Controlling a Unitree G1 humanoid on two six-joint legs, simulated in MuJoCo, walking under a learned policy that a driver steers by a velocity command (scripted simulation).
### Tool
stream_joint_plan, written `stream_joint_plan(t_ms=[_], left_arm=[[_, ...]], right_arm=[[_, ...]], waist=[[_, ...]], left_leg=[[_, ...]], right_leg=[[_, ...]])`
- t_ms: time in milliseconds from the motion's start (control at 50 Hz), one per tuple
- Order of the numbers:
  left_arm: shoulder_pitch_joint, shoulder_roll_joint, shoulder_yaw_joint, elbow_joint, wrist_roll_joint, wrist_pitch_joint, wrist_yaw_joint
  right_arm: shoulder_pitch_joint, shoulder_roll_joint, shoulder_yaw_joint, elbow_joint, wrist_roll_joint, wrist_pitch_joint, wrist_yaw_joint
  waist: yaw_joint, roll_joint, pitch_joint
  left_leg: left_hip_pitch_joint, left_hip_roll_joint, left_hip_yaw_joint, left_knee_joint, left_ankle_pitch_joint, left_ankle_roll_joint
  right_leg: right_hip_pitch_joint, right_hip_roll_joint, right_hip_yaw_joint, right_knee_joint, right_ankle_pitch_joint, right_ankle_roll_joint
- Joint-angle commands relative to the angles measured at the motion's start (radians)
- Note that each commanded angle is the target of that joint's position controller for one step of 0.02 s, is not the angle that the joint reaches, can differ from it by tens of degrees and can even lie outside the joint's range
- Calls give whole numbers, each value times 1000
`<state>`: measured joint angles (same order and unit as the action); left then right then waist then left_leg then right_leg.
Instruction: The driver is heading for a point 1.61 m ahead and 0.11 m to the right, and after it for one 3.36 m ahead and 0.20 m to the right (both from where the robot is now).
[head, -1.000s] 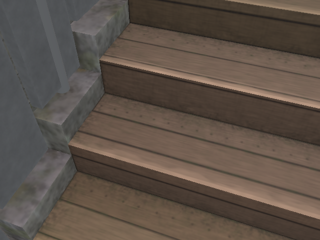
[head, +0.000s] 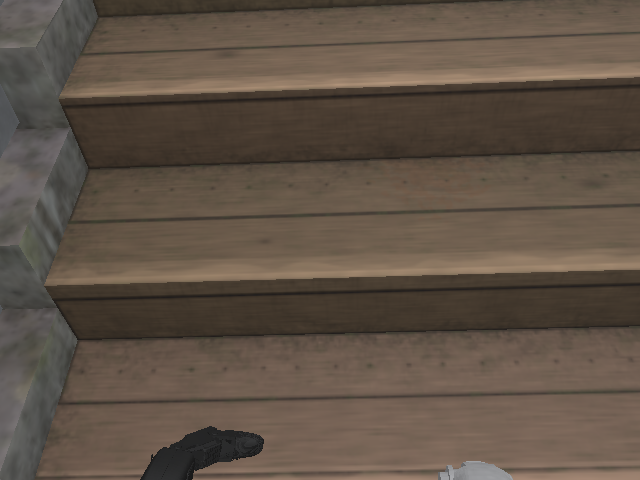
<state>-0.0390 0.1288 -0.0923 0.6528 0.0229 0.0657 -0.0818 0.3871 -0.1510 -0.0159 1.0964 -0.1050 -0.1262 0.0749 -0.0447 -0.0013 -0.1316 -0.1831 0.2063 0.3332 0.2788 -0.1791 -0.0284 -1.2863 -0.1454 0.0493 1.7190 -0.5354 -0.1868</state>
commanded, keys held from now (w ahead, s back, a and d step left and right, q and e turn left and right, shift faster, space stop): e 0.34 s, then no key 0.46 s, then w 0.20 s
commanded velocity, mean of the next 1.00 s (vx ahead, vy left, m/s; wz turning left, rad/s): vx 0.08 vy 0.00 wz -0.33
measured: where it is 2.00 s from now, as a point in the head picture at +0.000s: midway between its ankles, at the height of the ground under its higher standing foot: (491, 427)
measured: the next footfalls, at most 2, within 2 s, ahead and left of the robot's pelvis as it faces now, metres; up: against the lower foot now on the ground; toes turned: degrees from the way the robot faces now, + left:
right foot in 0.06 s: +0.18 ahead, -0.17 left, +0.16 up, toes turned -5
left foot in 0.58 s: +0.24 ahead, +0.06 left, +0.16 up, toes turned -15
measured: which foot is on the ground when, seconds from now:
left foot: down 0.00-0.06, up 0.08-0.56, down 0.58-1.00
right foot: up 0.00-0.04, down 0.06-1.00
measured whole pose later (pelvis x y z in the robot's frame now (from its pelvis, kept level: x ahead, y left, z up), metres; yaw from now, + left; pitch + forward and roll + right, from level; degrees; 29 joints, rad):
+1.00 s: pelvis +0.18 -0.07 +0.15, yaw -17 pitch +3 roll +1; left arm 0.31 0.23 0.05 0.80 0.01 -0.07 -0.04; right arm 0.13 -0.16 -0.01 0.68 -0.04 -0.06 0.04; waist 0.02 0.00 -0.04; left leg -0.27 0.02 0.03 0.54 -0.33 0.02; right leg -0.31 0.07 0.12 0.60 -0.35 -0.11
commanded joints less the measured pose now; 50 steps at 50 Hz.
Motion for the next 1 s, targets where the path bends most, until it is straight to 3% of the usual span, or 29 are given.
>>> stream_joint_plan(t_ms=[20, 40, 60, 80, 100, 120, 140, 160, 180, 200, 220, 240, 280, 300, 340, 360, 420, 500, 540, 580, 600, 620, 660, 700, 780, 840, 880, 920, 1000], left_arm=[[50, 147, 62, 22, -10, -42, -13], [116, 172, 82, 57, -22, -78, -3], [275, 233, 117, 109, 1, -115, 30], [463, 461, 170, 103, 33, -135, 59], [563, 546, 209, 160, 42, -145, 33], [472, 523, 216, 151, 18, -146, 18], [298, 443, 202, 123, -50, -136, 19], [152, 332, 175, 105, -83, -133, 21], [39, 247, 153, 107, -55, -132, 15], [10, 191, 133, 113, -17, -125, 22], [-5, 146, 121, 119, -6, -128, 36], [-13, 129, 116, 116, -13, -137, 54], [20, 184, 131, 127, 5, -155, 61], [27, 214, 139, 108, 4, -169, 49], [102, 214, 143, 102, -11, -179, 45], [39, 206, 141, 75, -5, -191, 38], [35, 201, 134, 22, -4, -189, 42], [29, 168, 120, -12, -28, -196, 39], [100, 185, 127, 16, -57, -195, 28], [90, 163, 119, 40, -80, -181, -1], [176, 155, 128, 47, -59, -180, -13], [318, 153, 129, 64, -41, -177, 0], [174, 190, 137, 25, -35, -145, 15], [105, 188, 142, -11, -33, -128, 28], [113, 153, 139, -11, -43, -142, 52], [203, 133, 134, 38, -41, -139, 30], [222, 182, 151, 51, -35, -136, 24], [205, 193, 157, 48, -25, -148, 34], [288, 170, 161, 64, 3, -162, 57]], right_arm=[[-253, -286, -58, -205, 43, -34, -2], [-282, -313, -67, -233, 50, -33, -8], [-244, -238, -59, -251, 48, -34, -17], [-222, -76, -26, -377, 49, -38, -20], [-85, -100, -46, -336, 110, -31, -5], [-134, -106, -68, -341, 150, -26, -13], [-122, -122, -71, -280, 137, -20, -37], [-76, -86, -48, -238, 93, -17, -49], [-62, -82, -22, -234, 76, -2, -40], [-78, -94, -20, -243, 88, 14, -41], [-77, -112, -22, -234, 91, 27, -50], [-88, -139, -25, -227, 91, 36, -56], [-205, -212, -40, -276, 89, 51, -75], [-302, -219, -44, -317, 87, 55, -83], [-341, -206, -37, -331, 69, 60, -95], [-283, -193, -35, -317, 65, 57, -90], [-228, -184, -28, -327, 73, 51, -59], [-262, -114, -11, -394, 60, 54, -34], [-317, -96, -4, -462, 74, 42, -33], [-273, -78, 10, -473, 112, 25, -25], [-291, -127, 7, -481, 121, 7, -37], [-400, -179, 2, -521, 128, -2, -24], [-371, -162, -14, -535, 98, 8, -4], [-348, -144, -24, -529, 100, 27, -6], [-376, -98, -16, -535, 109, 25, -17], [-380, -41, 8, -518, 113, 38, -1], [-284, -117, -23, -487, 74, 53, -6], [-258, -149, -38, -480, 47, 56, -27], [-318, -141, -36, -477, 72, 57, -62]], waist=[[126, 166, -23], [156, 148, -49], [172, 56, -162], [169, -363, -422], [148, -425, -445], [137, -420, -250], [92, -445, -198], [23, -328, -130], [-46, -89, -88], [-68, -19, -54], [-63, 11, -60], [-48, -9, -69], [-6, -19, -104], [9, -2, -81], [54, -40, -66], [14, -107, -52], [20, -19, -32], [26, -56, 19], [59, -98, 19], [-3, -45, -4], [49, -3, -72], [155, 54, -164], [79, 63, -92], [45, 85, 6], [46, 72, 14], [56, 52, 62], [12, 49, 119], [-6, 52, 120], [53, 72, 101]], left_leg=[[-167, 160, -57, -145, 18, 174], [-93, 150, -45, -27, 350, 159], [-160, 94, -34, 332, 563, 64], [-587, -159, -189, 792, -209, -37], [-637, -285, -616, 1103, -32, 2], [-778, -348, -737, 1329, 51, 26], [-798, -313, -735, 1482, 103, 33], [-817, -279, -663, 1576, 149, 46], [-784, -239, -607, 1583, 150, 57], [-764, -224, -594, 1551, 141, 65], [-782, -210, -594, 1500, 164, 54], [-794, -199, -589, 1455, 161, 26], [-822, -193, -564, 1380, 110, -42], [-820, -176, -517, 1319, -41, -65], [-829, -169, -490, 1273, -83, -77], [-687, -188, -435, 1404, -16, -63], [-659, -183, -415, 1393, 41, -85], [-459, -137, -358, 806, 44, -110], [-404, -153, -346, 545, -93, -116], [-263, -140, -347, 226, 152, -68], [-166, -104, -403, 314, 478, 14], [-62, -77, -440, 383, 633, 126], [-54, -104, -429, 337, 286, 112], [-25, -78, -496, 228, -13, 111], [46, -8, -559, 166, -70, 155], [15, -82, -450, 165, -246, 69], [58, -103, -434, 161, -359, 72], [85, -78, -462, 125, -401, 129], [41, -30, -498, 59, -370, 210]], right_leg=[[539, 121, -120, -346, 37, 58], [670, 197, -174, -554, 94, 50], [950, 202, 11, -694, 438, -28], [1314, -66, 838, -1116, 738, -214], [1329, -135, 1004, -1242, 866, 10], [1164, -94, 890, -1273, 578, 155], [992, -24, 760, -1186, 280, 157], [833, 48, 634, -1081, 118, 78], [665, 74, 613, -1066, 28, 19], [595, 69, 618, -1119, 19, 2], [622, 74, 595, -1163, 52, 7], [658, 77, 555, -1179, 93, 6], [725, 79, 468, -1193, 194, -24], [781, 41, 466, -1253, 245, -23], [846, 45, 429, -1264, 280, -53], [748, 69, 373, -1265, 426, -42], [783, 72, 304, -1270, 409, -46], [864, 99, 252, -1231, 414, 10], [986, 52, 312, -1192, 568, -28], [1033, 24, 351, -1124, 795, -41], [1059, 69, 315, -1096, 886, 28], [1054, 147, 194, -1081, 855, 94], [935, 171, 134, -1094, 513, 110], [775, 189, 132, -1130, 202, 119], [745, 164, 100, -1126, 266, 151], [792, 164, 122, -1234, 187, 126], [712, 173, 173, -1294, -11, 75], [701, 170, 172, -1275, -37, 34], [854, 170, 93, -1221, 73, -4]])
